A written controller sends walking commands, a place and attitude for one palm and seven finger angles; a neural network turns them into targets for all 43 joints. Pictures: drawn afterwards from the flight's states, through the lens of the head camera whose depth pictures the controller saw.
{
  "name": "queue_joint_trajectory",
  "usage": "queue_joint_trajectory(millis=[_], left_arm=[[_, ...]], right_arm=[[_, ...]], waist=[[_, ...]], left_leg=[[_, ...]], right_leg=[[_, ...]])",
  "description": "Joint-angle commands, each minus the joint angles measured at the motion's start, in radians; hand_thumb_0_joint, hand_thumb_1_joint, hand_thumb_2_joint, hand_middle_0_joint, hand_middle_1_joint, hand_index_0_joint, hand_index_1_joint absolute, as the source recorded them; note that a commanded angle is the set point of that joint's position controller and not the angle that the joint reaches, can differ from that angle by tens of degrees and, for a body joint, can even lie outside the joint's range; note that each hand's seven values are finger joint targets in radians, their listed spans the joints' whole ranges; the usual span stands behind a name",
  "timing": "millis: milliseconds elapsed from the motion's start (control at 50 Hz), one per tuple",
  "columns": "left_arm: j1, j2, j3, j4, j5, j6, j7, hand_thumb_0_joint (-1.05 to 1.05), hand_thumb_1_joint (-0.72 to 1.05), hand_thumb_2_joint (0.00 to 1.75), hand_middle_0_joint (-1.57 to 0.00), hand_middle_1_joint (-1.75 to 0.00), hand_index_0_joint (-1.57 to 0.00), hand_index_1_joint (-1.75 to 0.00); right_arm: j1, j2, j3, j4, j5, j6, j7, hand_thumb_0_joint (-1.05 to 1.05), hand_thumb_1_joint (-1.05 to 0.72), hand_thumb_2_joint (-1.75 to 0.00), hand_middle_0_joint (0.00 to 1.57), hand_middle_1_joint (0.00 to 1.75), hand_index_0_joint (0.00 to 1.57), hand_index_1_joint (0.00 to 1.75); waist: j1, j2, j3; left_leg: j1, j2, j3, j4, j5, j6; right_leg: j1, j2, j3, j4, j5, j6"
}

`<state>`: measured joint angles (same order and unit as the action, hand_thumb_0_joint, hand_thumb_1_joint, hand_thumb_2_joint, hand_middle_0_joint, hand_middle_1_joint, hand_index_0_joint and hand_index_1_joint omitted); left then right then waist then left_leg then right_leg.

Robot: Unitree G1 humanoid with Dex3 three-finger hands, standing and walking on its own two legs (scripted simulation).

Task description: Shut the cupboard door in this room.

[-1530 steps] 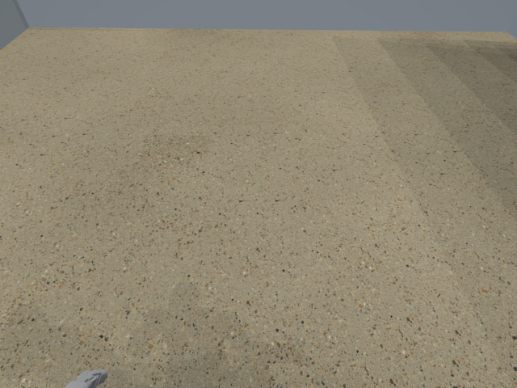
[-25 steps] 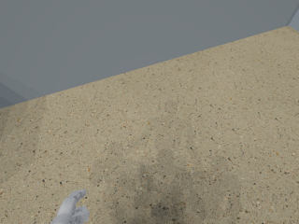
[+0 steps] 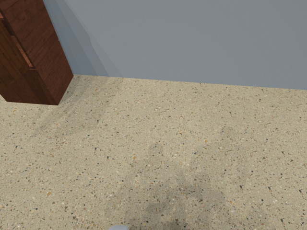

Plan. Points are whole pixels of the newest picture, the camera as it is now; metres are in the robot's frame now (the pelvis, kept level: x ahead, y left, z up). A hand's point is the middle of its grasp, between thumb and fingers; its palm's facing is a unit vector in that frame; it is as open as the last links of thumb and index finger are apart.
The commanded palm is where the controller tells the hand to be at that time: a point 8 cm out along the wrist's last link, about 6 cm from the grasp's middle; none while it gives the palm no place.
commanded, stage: walk to a spot facing it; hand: left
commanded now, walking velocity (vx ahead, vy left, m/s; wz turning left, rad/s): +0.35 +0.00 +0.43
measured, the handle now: out of the picture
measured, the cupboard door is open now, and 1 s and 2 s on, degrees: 77 77 77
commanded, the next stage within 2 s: turn to face it in 1.46 s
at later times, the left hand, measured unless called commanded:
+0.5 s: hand (85, 180) +0.27 +0.27 -0.17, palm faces +0.08 -0.99 -0.15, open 7.3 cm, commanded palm none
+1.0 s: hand (91, 167) +0.32 +0.26 -0.17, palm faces +0.29 -0.94 -0.16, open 7.3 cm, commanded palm none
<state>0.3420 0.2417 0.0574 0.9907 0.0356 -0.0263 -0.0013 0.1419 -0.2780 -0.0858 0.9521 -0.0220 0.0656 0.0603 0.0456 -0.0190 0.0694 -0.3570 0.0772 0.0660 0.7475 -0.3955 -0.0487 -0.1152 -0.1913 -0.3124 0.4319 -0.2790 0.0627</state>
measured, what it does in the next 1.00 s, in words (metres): walks ahead: left foot, then right foot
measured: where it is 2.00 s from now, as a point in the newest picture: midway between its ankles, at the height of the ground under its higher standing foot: (137, 146)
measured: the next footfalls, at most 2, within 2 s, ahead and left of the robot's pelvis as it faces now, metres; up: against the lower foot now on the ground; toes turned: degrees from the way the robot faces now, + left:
left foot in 0.06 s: +0.06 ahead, +0.14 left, +0.00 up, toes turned +9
right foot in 0.60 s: +0.41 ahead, +0.00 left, +0.00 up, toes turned +1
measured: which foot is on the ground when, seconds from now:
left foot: up 0.00-0.04, down 0.06-0.60, up 0.62-1.00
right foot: down 0.00-0.06, up 0.08-0.58, down 0.60-1.00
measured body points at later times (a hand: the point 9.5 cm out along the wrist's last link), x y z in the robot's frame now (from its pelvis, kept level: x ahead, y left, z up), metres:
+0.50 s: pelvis +0.18 +0.08 -0.01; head +0.21 +0.10 +0.44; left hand +0.27 +0.32 -0.16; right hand +0.14 -0.16 -0.16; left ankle +0.02 +0.13 -0.74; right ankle +0.34 -0.02 -0.70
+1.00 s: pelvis +0.40 +0.11 +0.00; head +0.43 +0.12 +0.45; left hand +0.31 +0.31 -0.16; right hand +0.53 -0.10 -0.15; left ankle +0.47 +0.28 -0.71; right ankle +0.37 +0.00 -0.74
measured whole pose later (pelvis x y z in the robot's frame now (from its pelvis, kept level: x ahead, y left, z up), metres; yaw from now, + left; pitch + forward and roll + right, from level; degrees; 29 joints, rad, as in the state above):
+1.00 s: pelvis +0.40 +0.11 +0.00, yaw +12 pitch -1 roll -1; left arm 0.38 0.14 0.03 1.12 0.02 -0.08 0.00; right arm 0.16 -0.18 -0.06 1.03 -0.02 -0.02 0.03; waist 0.04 0.01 0.06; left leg -0.52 0.12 0.06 0.75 -0.18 -0.02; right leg -0.07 -0.02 -0.20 0.38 -0.29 -0.02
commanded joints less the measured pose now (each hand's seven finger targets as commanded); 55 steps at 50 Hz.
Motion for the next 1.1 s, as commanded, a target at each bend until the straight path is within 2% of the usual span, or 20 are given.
queue_joint_trajectory(millis=[0,20,40,60,80,140,220,440,520,540,560,580,600,640,720,780,960,1040,1060,1080], left_arm=[[0.004,0.202,0.053,-0.039,-0.004,-0.019,0.002,0.00,0.90,0.90,-0.20,-0.30,-0.20,-0.30],[-0.005,0.181,0.047,-0.042,-0.011,-0.016,-0.004,0.00,0.90,0.90,-0.20,-0.30,-0.20,-0.30],[-0.032,0.118,0.036,-0.078,-0.022,-0.014,-0.016,0.00,0.90,0.90,-0.20,-0.30,-0.20,-0.30],[-0.148,0.090,0.016,-0.138,-0.012,-0.013,-0.021,0.00,0.90,0.90,-0.20,-0.30,-0.20,-0.30],[-0.205,0.109,0.021,-0.142,-0.011,-0.010,-0.019,0.00,0.90,0.90,-0.20,-0.30,-0.20,-0.30],[-0.146,0.093,0.023,-0.066,-0.009,-0.004,-0.024,0.00,0.90,0.90,-0.20,-0.30,-0.20,-0.30],[-0.070,0.071,0.009,-0.024,-0.008,0.002,-0.026,0.00,0.90,0.90,-0.20,-0.30,-0.20,-0.30],[-0.352,0.016,-0.018,-0.120,-0.024,-0.013,-0.031,0.00,0.90,0.90,-0.20,-0.30,-0.20,-0.30],[-0.136,0.046,-0.005,-0.060,-0.021,-0.025,-0.017,0.00,0.90,0.90,-0.20,-0.30,-0.20,-0.30],[0.007,0.069,0.006,-0.019,-0.016,-0.032,-0.013,0.00,0.90,0.90,-0.20,-0.30,-0.20,-0.30],[0.148,0.136,0.024,0.025,-0.004,-0.046,-0.006,0.00,0.90,0.90,-0.20,-0.30,-0.20,-0.30],[0.225,0.221,0.043,0.056,-0.007,-0.045,0.007,0.00,0.90,0.90,-0.20,-0.30,-0.20,-0.30],[0.163,0.219,0.047,0.048,-0.029,-0.038,0.009,0.00,0.90,0.90,-0.20,-0.30,-0.20,-0.30],[-0.043,0.116,0.027,-0.002,-0.029,-0.041,0.011,0.00,0.90,0.90,-0.20,-0.30,-0.20,-0.30],[-0.100,0.026,0.001,0.008,-0.019,-0.054,0.012,0.00,0.90,0.90,-0.20,-0.30,-0.20,-0.30],[-0.060,0.027,0.004,0.041,-0.014,-0.066,0.010,0.00,0.90,0.90,-0.20,-0.30,-0.20,-0.30],[0.103,0.039,0.006,0.108,-0.014,-0.067,0.010,0.00,0.90,0.90,-0.20,-0.30,-0.20,-0.30],[0.091,0.048,0.007,0.117,-0.019,-0.055,0.013,0.00,0.90,0.90,-0.20,-0.30,-0.20,-0.30],[0.084,0.029,0.004,0.109,-0.023,-0.056,0.012,0.00,0.90,0.90,-0.20,-0.30,-0.20,-0.30],[0.117,-0.029,-0.005,0.089,-0.029,-0.056,0.005,0.00,0.90,0.90,-0.20,-0.30,-0.20,-0.30]], right_arm=[[-0.019,-0.027,0.007,-0.099,0.000,-0.067,-0.006,0.00,-0.90,-0.90,0.20,0.30,0.20,0.30],[0.079,-0.084,-0.006,-0.071,-0.001,-0.077,-0.014,0.00,-0.90,-0.90,0.20,0.30,0.20,0.30],[0.205,-0.213,-0.043,-0.039,-0.009,-0.087,-0.027,0.00,-0.90,-0.90,0.20,0.30,0.20,0.30],[0.312,-0.288,-0.059,-0.001,-0.002,-0.087,-0.041,0.00,-0.90,-0.90,0.20,0.30,0.20,0.30],[0.309,-0.263,-0.048,0.020,0.004,-0.083,-0.047,0.00,-0.90,-0.90,0.20,0.30,0.20,0.30],[0.133,-0.127,-0.003,-0.016,0.004,-0.104,-0.062,0.00,-0.90,-0.90,0.20,0.30,0.20,0.30],[0.160,-0.078,0.015,0.015,0.015,-0.137,-0.066,0.00,-0.90,-0.90,0.20,0.30,0.20,0.30],[0.323,-0.026,0.023,0.128,0.008,-0.154,-0.095,0.00,-0.90,-0.90,0.20,0.30,0.20,0.30],[0.296,-0.071,0.014,0.148,0.013,-0.151,-0.101,0.00,-0.90,-0.90,0.20,0.30,0.20,0.30],[0.278,-0.076,0.009,0.143,0.016,-0.150,-0.099,0.00,-0.90,-0.90,0.20,0.30,0.20,0.30],[0.297,-0.055,0.011,0.140,0.025,-0.150,-0.088,0.00,-0.90,-0.90,0.20,0.30,0.20,0.30],[0.369,0.007,0.020,0.120,0.037,-0.152,-0.082,0.00,-0.90,-0.90,0.20,0.30,0.20,0.30],[0.329,0.003,0.015,0.116,0.038,-0.142,-0.083,0.00,-0.90,-0.90,0.20,0.30,0.20,0.30],[0.245,0.035,0.015,0.108,0.021,-0.124,-0.064,0.00,-0.90,-0.90,0.20,0.30,0.20,0.30],[0.295,0.100,0.022,0.126,-0.004,-0.079,-0.054,0.00,-0.90,-0.90,0.20,0.30,0.20,0.30],[0.254,0.105,0.018,0.105,-0.005,-0.075,-0.047,0.00,-0.90,-0.90,0.20,0.30,0.20,0.30],[-0.062,0.110,0.031,0.002,-0.002,-0.113,-0.028,0.00,-0.90,-0.90,0.20,0.30,0.20,0.30],[0.060,0.063,0.020,0.040,-0.008,-0.131,-0.040,0.00,-0.90,-0.90,0.20,0.30,0.20,0.30],[0.196,0.004,0.005,0.079,-0.011,-0.138,-0.049,0.00,-0.90,-0.90,0.20,0.30,0.20,0.30],[0.341,-0.121,-0.028,0.111,-0.020,-0.144,-0.059,0.00,-0.90,-0.90,0.20,0.30,0.20,0.30]], waist=[[-0.033,-0.136,-0.082],[-0.087,-0.012,-0.131],[-0.168,0.294,-0.183],[-0.219,0.343,-0.141],[-0.205,0.222,-0.080],[-0.101,0.187,0.049],[-0.050,0.146,0.000],[-0.092,0.137,0.076],[0.017,0.127,-0.032],[0.085,0.090,-0.096],[0.135,-0.028,-0.188],[0.115,-0.255,-0.298],[0.084,-0.143,-0.220],[0.017,-0.032,0.001],[-0.076,-0.059,0.018],[-0.082,-0.085,0.013],[0.018,-0.086,0.041],[-0.057,-0.055,-0.045],[-0.119,0.021,-0.128],[-0.161,0.275,-0.255]], left_leg=[[0.161,-0.046,0.100,-0.271,0.056,0.023],[0.380,-0.042,0.065,-0.359,0.088,0.044],[0.589,0.205,-0.318,-0.442,-0.018,0.133],[0.603,0.347,-0.515,-0.511,0.081,0.216],[0.526,0.362,-0.463,-0.513,0.080,0.231],[0.310,0.228,-0.285,-0.529,0.249,0.189],[0.369,0.147,-0.141,-0.514,0.604,0.168],[0.466,0.140,-0.143,-0.497,0.904,0.177],[0.436,0.138,-0.126,-0.260,1.217,0.157],[0.369,0.104,-0.109,-0.093,1.149,0.136],[0.160,0.032,-0.082,0.193,0.863,0.112],[-0.121,-0.163,-0.060,0.553,-0.018,0.073],[-0.151,-0.111,-0.149,0.699,-0.133,0.102],[-0.196,-0.011,-0.145,0.678,0.038,0.105],[-0.112,0.035,-0.099,0.516,0.139,0.062],[-0.148,0.060,-0.061,0.380,0.183,0.032],[-0.170,0.029,0.032,-0.075,0.204,0.027],[0.138,-0.037,0.092,-0.254,0.214,0.054],[0.385,0.015,0.027,-0.297,0.250,0.083],[0.637,0.277,-0.312,-0.312,0.288,0.169]], right_leg=[[-0.023,-0.200,0.131,-0.049,0.001,-0.098],[-0.149,-0.146,0.063,0.141,0.033,-0.054],[-0.439,-0.001,0.014,0.467,-0.181,0.015],[-0.660,0.055,0.135,0.648,-0.337,0.023],[-0.668,0.010,0.221,0.693,-0.286,0.006],[-0.572,-0.008,0.261,0.727,-0.083,0.006],[-0.547,0.035,0.229,0.720,0.030,0.023],[-0.557,0.091,0.195,0.331,0.129,-0.034],[-0.209,0.179,0.163,0.200,0.098,-0.101],[-0.027,0.186,0.168,0.131,0.151,-0.114],[0.249,0.049,0.311,0.099,0.233,-0.172],[0.430,-0.259,0.790,0.002,0.398,-0.293],[0.282,-0.309,0.848,-0.117,0.219,-0.332],[-0.037,-0.223,0.714,-0.229,-0.190,-0.256],[-0.258,-0.100,0.401,-0.258,-0.098,-0.170],[-0.229,-0.075,0.336,-0.271,-0.009,-0.182],[0.029,-0.102,0.294,-0.206,0.259,-0.198],[0.005,-0.071,0.229,0.021,0.438,-0.157],[-0.115,-0.026,0.188,0.233,0.429,-0.121],[-0.366,0.100,0.126,0.522,0.047,-0.068]])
